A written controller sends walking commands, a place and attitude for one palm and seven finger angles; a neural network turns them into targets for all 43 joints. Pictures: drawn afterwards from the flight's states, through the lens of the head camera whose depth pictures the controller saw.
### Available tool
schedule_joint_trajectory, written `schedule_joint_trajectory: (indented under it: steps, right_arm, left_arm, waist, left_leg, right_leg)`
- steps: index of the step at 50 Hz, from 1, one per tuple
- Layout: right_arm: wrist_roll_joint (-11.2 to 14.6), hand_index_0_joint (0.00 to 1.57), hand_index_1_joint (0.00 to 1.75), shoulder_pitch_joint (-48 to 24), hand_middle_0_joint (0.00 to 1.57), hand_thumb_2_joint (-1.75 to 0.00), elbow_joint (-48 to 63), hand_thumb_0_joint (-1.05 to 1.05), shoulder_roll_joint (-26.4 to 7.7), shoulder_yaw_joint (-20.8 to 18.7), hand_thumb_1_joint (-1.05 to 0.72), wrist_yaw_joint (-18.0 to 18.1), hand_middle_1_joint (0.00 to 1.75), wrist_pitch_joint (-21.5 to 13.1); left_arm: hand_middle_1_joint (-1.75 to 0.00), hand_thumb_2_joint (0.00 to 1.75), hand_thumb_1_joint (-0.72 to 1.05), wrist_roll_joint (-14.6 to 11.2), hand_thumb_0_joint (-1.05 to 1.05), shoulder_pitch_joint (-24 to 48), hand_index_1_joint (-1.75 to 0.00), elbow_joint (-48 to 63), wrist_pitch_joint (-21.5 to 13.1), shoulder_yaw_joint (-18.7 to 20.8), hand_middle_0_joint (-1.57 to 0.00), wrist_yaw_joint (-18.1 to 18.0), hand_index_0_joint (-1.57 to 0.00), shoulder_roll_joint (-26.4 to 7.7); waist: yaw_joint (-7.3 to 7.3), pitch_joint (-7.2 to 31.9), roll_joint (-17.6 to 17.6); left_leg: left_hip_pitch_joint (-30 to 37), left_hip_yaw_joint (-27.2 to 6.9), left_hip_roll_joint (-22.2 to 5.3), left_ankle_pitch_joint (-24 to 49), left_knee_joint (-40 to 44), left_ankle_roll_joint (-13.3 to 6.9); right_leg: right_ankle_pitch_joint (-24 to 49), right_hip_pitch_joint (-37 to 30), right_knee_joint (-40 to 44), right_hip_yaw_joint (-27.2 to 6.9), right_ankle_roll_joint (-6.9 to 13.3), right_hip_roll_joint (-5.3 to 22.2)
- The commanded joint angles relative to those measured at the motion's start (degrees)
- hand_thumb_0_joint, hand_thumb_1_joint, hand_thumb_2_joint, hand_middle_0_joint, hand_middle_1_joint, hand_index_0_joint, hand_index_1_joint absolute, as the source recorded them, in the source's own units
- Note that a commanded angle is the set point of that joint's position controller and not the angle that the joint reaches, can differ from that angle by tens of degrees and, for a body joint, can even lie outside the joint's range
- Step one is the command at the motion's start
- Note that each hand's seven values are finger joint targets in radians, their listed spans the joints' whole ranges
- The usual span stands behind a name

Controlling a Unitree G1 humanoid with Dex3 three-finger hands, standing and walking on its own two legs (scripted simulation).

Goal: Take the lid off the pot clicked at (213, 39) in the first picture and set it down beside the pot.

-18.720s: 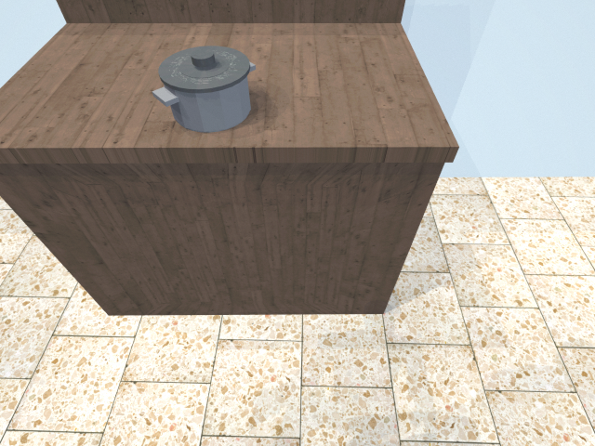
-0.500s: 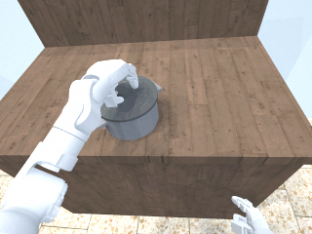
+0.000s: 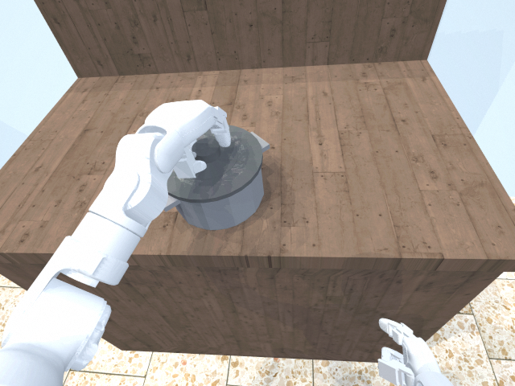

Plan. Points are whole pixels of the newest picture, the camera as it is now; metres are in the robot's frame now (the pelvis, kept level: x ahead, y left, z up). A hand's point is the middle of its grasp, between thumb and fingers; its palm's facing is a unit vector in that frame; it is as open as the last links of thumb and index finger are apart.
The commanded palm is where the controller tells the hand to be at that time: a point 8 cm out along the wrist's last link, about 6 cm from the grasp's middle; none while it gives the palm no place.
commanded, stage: close the fingers and squeeze the knob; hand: left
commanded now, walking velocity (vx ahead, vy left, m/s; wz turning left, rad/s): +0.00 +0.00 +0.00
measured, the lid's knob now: (206, 150) +0.44 +0.10 +0.14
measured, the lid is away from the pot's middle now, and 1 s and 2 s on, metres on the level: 0.01 0.02 0.03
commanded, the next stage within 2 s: lift the lid straight up in 0.02 s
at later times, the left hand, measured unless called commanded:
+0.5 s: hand (193, 146) +0.41 +0.11 +0.18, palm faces -0.21 -0.07 -0.97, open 7.7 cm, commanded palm +0.39 +0.13 +0.26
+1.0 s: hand (193, 118) +0.42 +0.10 +0.22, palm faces -0.17 -0.05 -0.98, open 7.7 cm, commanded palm +0.40 +0.12 +0.30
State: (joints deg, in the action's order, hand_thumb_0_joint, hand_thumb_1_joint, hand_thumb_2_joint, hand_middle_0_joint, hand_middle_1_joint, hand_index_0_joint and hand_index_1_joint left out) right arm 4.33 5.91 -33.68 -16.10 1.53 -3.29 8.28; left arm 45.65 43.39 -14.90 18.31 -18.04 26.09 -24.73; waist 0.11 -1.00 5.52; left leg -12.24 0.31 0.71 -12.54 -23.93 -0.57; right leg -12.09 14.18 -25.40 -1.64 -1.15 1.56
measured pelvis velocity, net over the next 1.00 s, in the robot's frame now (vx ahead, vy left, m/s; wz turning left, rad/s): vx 0.00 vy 0.00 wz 0.01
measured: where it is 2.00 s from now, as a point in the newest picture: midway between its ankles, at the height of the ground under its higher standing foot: outside the picture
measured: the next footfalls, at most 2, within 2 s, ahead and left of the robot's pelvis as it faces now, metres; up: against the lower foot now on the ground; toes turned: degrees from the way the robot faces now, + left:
none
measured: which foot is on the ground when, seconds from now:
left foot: down 0.00-1.00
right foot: down 0.00-1.00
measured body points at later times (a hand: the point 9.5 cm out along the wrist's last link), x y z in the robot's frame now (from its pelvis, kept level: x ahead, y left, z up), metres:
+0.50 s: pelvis +0.00 +0.00 +0.00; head +0.02 -0.05 +0.45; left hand +0.41 +0.11 +0.24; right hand +0.19 -0.22 -0.11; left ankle +0.00 +0.12 -0.74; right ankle +0.01 -0.13 -0.74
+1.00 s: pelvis +0.00 +0.00 +0.00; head +0.02 -0.05 +0.45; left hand +0.42 +0.10 +0.28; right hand +0.19 -0.23 -0.11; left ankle +0.00 +0.12 -0.74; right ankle +0.01 -0.13 -0.74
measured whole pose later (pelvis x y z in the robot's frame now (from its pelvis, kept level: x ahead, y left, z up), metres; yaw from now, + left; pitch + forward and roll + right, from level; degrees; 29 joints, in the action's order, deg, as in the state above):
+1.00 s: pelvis +0.00 +0.00 +0.00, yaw +1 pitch +1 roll +1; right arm 4.5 6.1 -35.0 -16.9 1.4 -2.6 6.0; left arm 44.9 54.1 -17.7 19.2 -19.1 29.6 -25.9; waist 0.4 -1.2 6.1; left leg -11.7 -0.1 1.1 -11.4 -22.3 -0.6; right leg -11.5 13.8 -24.5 -1.3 -1.1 2.0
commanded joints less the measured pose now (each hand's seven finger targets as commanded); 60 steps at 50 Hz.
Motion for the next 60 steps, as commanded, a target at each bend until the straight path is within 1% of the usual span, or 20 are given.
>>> schedule_joint_trajectory:
  steps: [1,3,6,10,12,15,17,25,29,30,33,39,40,42,47,50,54,57,59,60]
  right_arm:
    - [0.0,0.2,0.3,-7.4,0.2,-0.9,9.0,0.0,-5.3,-2.2,-0.9,0.2,0.3,-2.4]
    - [0.1,0.2,0.3,-7.1,0.2,-0.9,9.1,0.0,-5.6,-2.3,-0.9,0.3,0.3,-2.5]
    - [0.0,0.2,0.3,-7.3,0.2,-0.9,9.0,0.0,-5.3,-2.3,-0.9,0.2,0.3,-2.4]
    - [-0.1,0.2,0.3,-7.8,0.2,-0.9,9.5,0.0,-5.0,-2.5,-0.9,-0.1,0.3,-3.2]
    - [0.0,0.2,0.3,-7.7,0.2,-0.9,8.8,0.0,-5.1,-2.5,-0.9,-0.1,0.3,-3.1]
    - [-0.3,0.2,0.3,-7.7,0.2,-0.9,8.8,0.0,-5.2,-2.5,-0.9,0.1,0.3,-3.7]
    - [-0.1,0.2,0.3,-8.3,0.2,-0.9,8.8,0.0,-4.8,-2.4,-0.9,-0.1,0.3,-3.9]
    - [-0.2,0.2,0.3,-7.4,0.2,-0.9,7.6,0.0,-5.5,-2.3,-0.9,0.3,0.3,-3.8]
    - [0.1,0.2,0.3,-9.1,0.2,-0.9,9.0,0.0,-5.0,-2.5,-0.9,0.2,0.3,-4.8]
    - [-0.1,0.2,0.3,-7.9,0.2,-0.9,8.3,0.0,-5.1,-2.4,-0.9,0.2,0.3,-4.8]
    - [0.0,0.2,0.3,-7.5,0.2,-0.9,7.3,0.0,-5.7,-2.1,-0.9,0.8,0.3,-4.0]
    - [0.2,0.2,0.3,-8.5,0.2,-0.9,8.3,0.0,-5.6,-2.2,-0.9,1.0,0.3,-4.9]
    - [0.0,0.2,0.3,-7.2,0.2,-0.9,7.9,0.0,-5.6,-2.2,-0.9,1.0,0.3,-5.1]
    - [0.1,0.2,0.3,-8.2,0.2,-0.9,8.1,0.0,-5.2,-1.9,-0.9,1.0,0.3,-5.0]
    - [0.2,0.2,0.3,-7.9,0.2,-0.9,8.1,0.0,-5.4,-2.2,-0.9,0.6,0.3,-5.3]
    - [0.1,0.2,0.3,-7.6,0.2,-0.9,8.0,0.0,-5.9,-2.1,-0.9,0.8,0.3,-5.1]
    - [0.4,0.2,0.3,-8.4,0.2,-0.9,8.6,0.0,-5.8,-2.2,-0.9,0.6,0.3,-5.3]
    - [0.2,0.2,0.3,-7.3,0.2,-0.9,7.9,0.0,-5.9,-2.0,-0.9,1.0,0.3,-5.0]
    - [0.5,0.2,0.3,-8.5,0.2,-0.9,8.6,0.0,-5.8,-2.1,-0.9,0.9,0.3,-5.4]
    - [0.2,0.2,0.3,-7.4,0.2,-0.9,8.6,0.0,-5.6,-2.2,-0.9,0.8,0.3,-5.9]
  left_arm:
    - [-0.96,1.1,0.56,1.6,0.0,27.1,-0.88,9.1,0.2,7.3,-0.98,-2.3,-0.85,-10.2]
    - [-0.97,1.1,0.57,1.5,0.0,26.0,-0.89,8.5,0.2,9.4,-0.99,-2.5,-0.86,-12.3]
    - [-0.97,1.11,0.58,1.6,0.0,28.8,-0.89,10.5,0.2,6.5,-0.99,-2.5,-0.87,-9.4]
    - [-0.97,1.11,0.59,1.4,0.0,31.1,-0.89,15.4,-0.3,7.6,-1.0,-2.7,-0.87,-11.1]
    - [-0.97,1.11,0.59,1.4,0.0,30.6,-0.89,11.8,0.3,7.4,-1.0,-2.6,-0.87,-10.7]
    - [-0.97,1.11,0.59,1.1,0.0,32.2,-0.89,14.2,0.0,10.4,-1.0,-2.7,-0.87,-14.1]
    - [-0.97,1.11,0.59,0.7,0.0,32.7,-0.89,13.8,0.1,7.5,-1.0,-2.4,-0.87,-10.9]
    - [-0.97,1.11,0.59,1.1,0.0,33.0,-0.89,9.1,0.7,10.0,-1.0,-1.7,-0.87,-13.5]
    - [-0.97,1.11,0.59,0.5,0.0,37.7,-0.89,15.2,-0.3,7.7,-1.0,-1.5,-0.87,-11.6]
    - [-0.97,1.11,0.59,1.3,0.0,38.1,-0.89,14.0,-0.1,9.3,-1.0,-1.5,-0.87,-13.8]
    - [-0.97,1.11,0.59,1.4,0.0,36.4,-0.89,6.3,1.1,10.3,-1.0,-1.0,-0.87,-14.3]
    - [-0.97,1.11,0.59,0.7,0.0,40.8,-0.89,9.4,0.1,8.3,-1.0,-0.6,-0.87,-12.5]
    - [-0.97,1.11,0.59,1.5,0.0,42.3,-0.89,9.7,0.2,11.1,-1.0,-0.8,-0.87,-16.2]
    - [-0.97,1.11,0.59,1.4,0.0,42.6,-0.89,8.1,0.6,8.4,-1.0,-0.3,-0.87,-13.2]
    - [-0.97,1.11,0.59,1.2,0.0,42.4,-0.89,8.1,0.7,8.1,-1.0,0.2,-0.87,-12.3]
    - [-0.97,1.11,0.59,1.3,0.0,43.0,-0.89,7.7,0.8,11.0,-1.0,0.3,-0.87,-15.8]
    - [-0.97,1.11,0.59,0.4,0.0,43.9,-0.89,9.4,0.4,8.7,-1.0,0.5,-0.87,-12.9]
    - [-0.97,1.11,0.59,1.5,0.0,44.0,-0.89,5.2,1.2,11.1,-1.0,0.5,-0.87,-16.0]
    - [-0.97,1.11,0.59,0.4,0.0,46.9,-0.89,9.7,0.3,8.5,-1.0,0.7,-0.87,-13.2]
    - [-0.97,1.11,0.59,1.0,0.0,47.9,-0.89,11.2,0.3,10.7,-1.0,0.5,-0.87,-16.1]
  waist:
    - [0.12,20.6,-7.4]
    - [0.65,20.7,-8.3]
    - [-0.01,21.4,-7.0]
    - [0.38,25.4,-4.6]
    - [0.17,22.3,-7.1]
    - [0.83,25.0,-6.9]
    - [0.46,23.8,-6.7]
    - [0.66,21.6,-8.7]
    - [0.39,26.2,-4.9]
    - [0.69,27.2,-5.5]
    - [0.71,21.4,-10.8]
    - [0.28,24.7,-6.1]
    - [0.88,26.6,-7.5]
    - [0.53,24.4,-7.8]
    - [0.66,24.1,-7.8]
    - [1.03,24.2,-9.1]
    - [0.68,24.5,-7.4]
    - [1.11,23.1,-9.7]
    - [0.53,25.2,-6.8]
    - [1.27,28.0,-7.1]
  left_leg:
    - [6.0,1.5,2.1,13.2,1.7,-2.3]
    - [5.7,1.3,2.1,13.3,1.7,-2.4]
    - [6.9,1.3,2.1,13.8,1.7,-2.3]
    - [9.1,0.8,2.1,16.7,1.3,-2.4]
    - [7.8,0.8,1.9,15.4,1.4,-2.4]
    - [8.4,0.7,2.1,16.5,1.4,-2.5]
    - [8.4,0.7,2.1,16.4,1.4,-2.5]
    - [7.1,1.1,2.2,14.0,2.3,-2.6]
    - [10.3,0.5,2.4,16.6,1.1,-2.8]
    - [10.3,0.6,2.3,17.4,1.4,-2.6]
    - [6.2,1.1,2.2,12.7,2.7,-2.6]
    - [9.1,0.7,2.6,14.2,2.0,-2.9]
    - [9.1,0.6,2.5,15.1,2.4,-2.8]
    - [8.0,0.7,2.5,15.1,2.4,-2.7]
    - [8.8,0.6,2.4,16.1,2.4,-2.6]
    - [7.8,0.8,2.5,15.0,3.0,-2.7]
    - [8.7,0.7,2.5,16.1,2.5,-2.8]
    - [7.1,1.1,2.4,14.1,3.1,-2.8]
    - [9.2,0.9,2.6,15.9,2.6,-2.8]
    - [10.0,0.6,2.6,17.0,2.7,-2.8]
  right_leg:
    - [16.0,-8.5,1.8,3.7,2.8,-3.2]
    - [16.0,-8.8,1.8,3.6,2.9,-3.3]
    - [16.1,-8.3,1.7,3.9,2.9,-3.4]
    - [18.3,-10.1,0.9,3.5,3.3,-3.4]
    - [17.7,-8.8,1.4,3.8,3.1,-3.5]
    - [19.0,-10.7,1.0,3.4,3.2,-3.4]
    - [19.0,-9.6,1.2,3.6,3.1,-3.4]
    - [16.9,-9.3,2.4,3.6,2.9,-3.2]
    - [18.1,-9.7,1.5,3.6,3.3,-3.1]
    - [18.9,-10.7,1.1,3.4,3.3,-3.3]
    - [16.1,-9.2,2.7,3.5,2.6,-2.9]
    - [16.3,-9.2,2.4,3.6,3.1,-2.8]
    - [17.4,-11.1,2.1,3.2,3.0,-3.0]
    - [17.8,-10.0,2.0,3.5,3.0,-2.8]
    - [18.0,-9.4,2.0,3.8,3.1,-2.9]
    - [17.4,-10.3,2.4,3.5,3.0,-2.8]
    - [17.7,-9.5,2.4,3.7,3.3,-2.6]
    - [16.4,-9.5,2.8,3.4,2.9,-2.5]
    - [17.3,-9.4,2.5,3.6,3.3,-2.5]
    - [18.2,-11.2,2.1,3.3,3.3,-2.7]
